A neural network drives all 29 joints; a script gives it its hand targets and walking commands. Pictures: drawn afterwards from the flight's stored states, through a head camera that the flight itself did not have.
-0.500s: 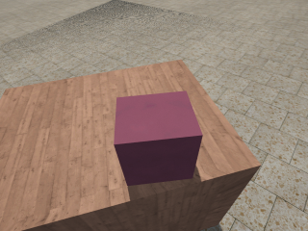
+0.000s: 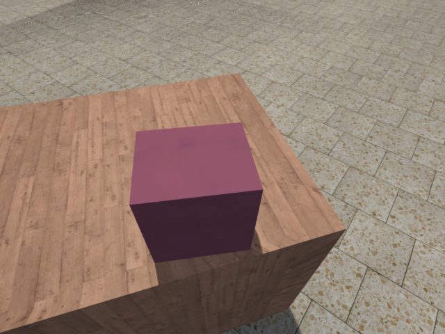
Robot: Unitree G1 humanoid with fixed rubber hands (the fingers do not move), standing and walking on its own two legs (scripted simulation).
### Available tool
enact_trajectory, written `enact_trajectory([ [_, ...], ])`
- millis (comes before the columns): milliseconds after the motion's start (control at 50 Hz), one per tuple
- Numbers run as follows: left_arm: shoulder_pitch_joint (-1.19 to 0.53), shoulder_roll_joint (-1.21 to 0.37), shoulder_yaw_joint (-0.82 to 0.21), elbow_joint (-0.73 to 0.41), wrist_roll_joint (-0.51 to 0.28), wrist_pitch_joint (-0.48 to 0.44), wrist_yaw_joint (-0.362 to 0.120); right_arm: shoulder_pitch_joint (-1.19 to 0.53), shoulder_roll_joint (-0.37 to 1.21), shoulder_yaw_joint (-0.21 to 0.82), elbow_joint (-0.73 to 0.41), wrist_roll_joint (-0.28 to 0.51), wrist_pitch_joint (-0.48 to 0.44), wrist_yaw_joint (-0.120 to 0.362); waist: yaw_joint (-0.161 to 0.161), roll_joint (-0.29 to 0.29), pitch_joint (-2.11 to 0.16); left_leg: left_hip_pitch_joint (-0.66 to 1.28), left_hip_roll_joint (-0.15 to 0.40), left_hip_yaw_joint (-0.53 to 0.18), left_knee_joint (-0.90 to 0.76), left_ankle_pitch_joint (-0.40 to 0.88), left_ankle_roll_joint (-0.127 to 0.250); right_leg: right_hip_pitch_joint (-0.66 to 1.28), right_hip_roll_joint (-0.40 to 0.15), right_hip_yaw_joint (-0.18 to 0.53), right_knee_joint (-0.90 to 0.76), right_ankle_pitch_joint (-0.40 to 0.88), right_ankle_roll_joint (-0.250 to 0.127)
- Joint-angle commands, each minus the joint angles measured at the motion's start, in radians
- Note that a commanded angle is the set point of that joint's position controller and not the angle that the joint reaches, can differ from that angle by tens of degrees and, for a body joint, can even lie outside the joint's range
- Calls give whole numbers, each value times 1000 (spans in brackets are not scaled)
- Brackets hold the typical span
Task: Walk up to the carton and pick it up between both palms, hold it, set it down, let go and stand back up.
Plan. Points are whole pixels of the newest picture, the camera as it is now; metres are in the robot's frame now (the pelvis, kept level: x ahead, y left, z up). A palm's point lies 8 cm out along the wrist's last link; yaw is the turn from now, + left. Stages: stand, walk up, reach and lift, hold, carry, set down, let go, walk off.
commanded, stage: walk up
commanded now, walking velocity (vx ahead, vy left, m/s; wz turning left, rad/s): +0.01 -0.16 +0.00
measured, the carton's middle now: (197, 194) +0.40 +0.05 +0.03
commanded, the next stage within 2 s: none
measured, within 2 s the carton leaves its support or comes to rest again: neither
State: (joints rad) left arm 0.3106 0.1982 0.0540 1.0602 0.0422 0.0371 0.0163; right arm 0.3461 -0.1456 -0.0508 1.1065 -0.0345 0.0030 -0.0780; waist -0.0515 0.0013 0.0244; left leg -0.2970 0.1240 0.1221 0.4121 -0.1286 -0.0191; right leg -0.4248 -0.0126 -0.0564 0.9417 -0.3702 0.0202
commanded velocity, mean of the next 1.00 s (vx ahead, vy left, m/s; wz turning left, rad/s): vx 0.06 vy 0.02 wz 0.00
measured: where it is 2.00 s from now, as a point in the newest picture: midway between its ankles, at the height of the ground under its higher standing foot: outside the picture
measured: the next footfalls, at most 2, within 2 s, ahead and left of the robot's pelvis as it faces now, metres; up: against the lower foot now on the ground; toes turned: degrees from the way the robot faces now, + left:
right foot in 0.14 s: +0.05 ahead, -0.18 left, +0.00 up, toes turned -3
left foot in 0.44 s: +0.03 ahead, +0.04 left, +0.00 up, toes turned +4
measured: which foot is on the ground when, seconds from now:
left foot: down 0.00-0.14, up 0.16-0.42, down 0.44-0.82, up 0.84-1.00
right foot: up 0.00-0.12, down 0.14-1.00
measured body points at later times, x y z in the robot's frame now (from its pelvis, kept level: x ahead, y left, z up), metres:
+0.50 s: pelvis +0.01 -0.08 +0.00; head +0.02 -0.08 +0.45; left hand +0.01 +0.13 -0.16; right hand -0.01 -0.29 -0.16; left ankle -0.01 +0.03 -0.75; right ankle +0.01 -0.18 -0.74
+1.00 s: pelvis +0.02 -0.04 +0.01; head +0.02 -0.05 +0.46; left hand -0.07 +0.19 -0.14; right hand +0.03 -0.28 -0.15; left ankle +0.01 +0.10 -0.68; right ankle +0.01 -0.18 -0.74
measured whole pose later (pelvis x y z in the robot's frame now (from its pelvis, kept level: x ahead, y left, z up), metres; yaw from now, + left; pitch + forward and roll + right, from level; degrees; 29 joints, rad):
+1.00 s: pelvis +0.02 -0.04 +0.01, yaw +1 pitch +0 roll +2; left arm 0.44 0.18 0.06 1.16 0.02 -0.01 0.05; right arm 0.32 -0.19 -0.05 1.07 -0.03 0.00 0.03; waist 0.02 -0.03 -0.01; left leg -0.40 0.05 0.08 0.85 -0.33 -0.05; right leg -0.14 -0.10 -0.03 0.32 -0.20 0.03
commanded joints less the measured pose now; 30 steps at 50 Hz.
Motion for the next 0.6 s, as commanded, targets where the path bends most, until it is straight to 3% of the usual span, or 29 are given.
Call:
enact_trajectory([
  [0,45,-22,1,-64,-9,-1,-7,0,-157,-35,-32,-7,-3,-4,37,188,-4,-27,177,-132,-170,-101,107,-4,-26,-1,-84,11,39],
  [20,55,-76,-22,-69,-42,-17,-14,11,-63,1,4,27,-2,3,76,304,-52,-27,8,-33,-133,-120,110,103,-13,10,-281,18,19],
  [40,51,-42,-15,-66,-44,-24,-6,14,-82,-9,1,22,5,11,64,290,-44,-8,-21,3,-87,-110,108,128,40,-68,-371,60,25],
  [60,118,-20,-9,-38,-41,-28,5,-1,-132,-20,-3,13,8,18,84,277,-53,6,-7,6,-35,-106,113,189,54,-102,-475,109,25],
  [80,184,16,-3,-8,-33,-32,17,0,-146,-26,-7,1,11,29,98,208,-52,-16,8,-11,17,-121,101,246,50,-103,-550,164,29],
  [100,205,47,-2,4,-17,-39,23,60,-102,-17,5,-11,15,41,79,60,-25,-101,1,-7,89,-188,63,295,-17,-23,-614,170,35],
  [120,207,110,-2,-24,-10,-45,24,112,-8,11,-11,-7,22,50,70,-202,-8,-223,-45,4,213,-361,4,284,-264,284,-753,17,13],
  [140,108,168,0,-60,-16,-36,29,106,5,10,-20,7,37,43,54,-306,62,-157,-56,-53,272,-418,-1,21,-365,383,-835,-251,-82],
  [160,21,168,7,-71,-8,-33,24,62,-51,2,-40,8,50,48,50,-346,150,-76,-49,-86,361,-380,9,-146,-343,398,-902,-368,-124],
  [180,-25,75,-22,-80,-8,-45,13,43,-61,1,-30,19,54,60,24,-236,188,-61,-55,-103,384,-295,16,-115,-257,305,-882,-239,-100],
  [200,-59,56,-34,-88,-6,-54,12,72,-37,4,-12,22,52,67,-11,-192,165,-112,-75,-97,395,-255,24,-16,-193,199,-824,-54,-77],
  [220,-70,72,-31,-90,-11,-61,14,122,-35,3,9,18,50,70,-30,-210,115,-115,-78,-91,410,-223,28,48,-174,142,-790,51,-76],
  [260,0,33,-44,-64,-27,-80,12,118,-43,7,20,10,35,66,-2,-155,33,-60,-81,-96,371,-214,29,148,-174,144,-729,235,-97],
  [340,48,12,-52,-24,-22,-82,29,33,-37,21,-11,34,2,47,38,-151,-29,-27,-91,-92,118,-231,24,316,-200,151,-627,437,-166],
  [360,56,21,-49,-16,-23,-76,31,34,-31,27,-10,37,-5,41,34,-144,-33,22,-88,-94,-10,-152,27,328,-196,154,-600,474,-162],
  [380,54,30,-43,-11,-30,-71,31,64,-28,32,3,38,-14,36,22,-123,-47,109,-70,-106,-120,8,27,323,-188,147,-574,523,-143],
  [400,67,28,-41,-10,-39,-73,28,92,-52,29,18,34,-22,31,32,-90,-81,201,-34,-134,-109,111,26,303,-172,140,-555,533,-117],
  [420,88,15,-42,-13,-44,-75,25,102,-86,25,18,24,-27,30,54,-45,-96,262,16,-186,-83,214,36,253,-150,129,-545,446,-94],
  [440,120,-26,-46,-8,-50,-75,21,67,-103,25,26,30,-25,33,100,46,-45,231,22,-184,-36,277,54,219,-98,100,-598,331,-82],
  [460,111,-50,-55,7,-46,-74,22,32,-65,32,33,32,-22,41,83,131,5,137,3,-174,-50,179,58,263,-90,86,-624,297,-70],
  [480,72,1,-43,7,-43,-67,25,50,-12,43,32,25,-23,46,54,111,41,92,-12,-168,-85,134,48,290,-92,89,-594,300,-66],
  [580,79,-7,-42,29,-31,-58,17,68,-31,42,44,30,-21,38,56,33,69,108,-21,-163,-110,22,46,261,-88,92,-613,270,-61],
])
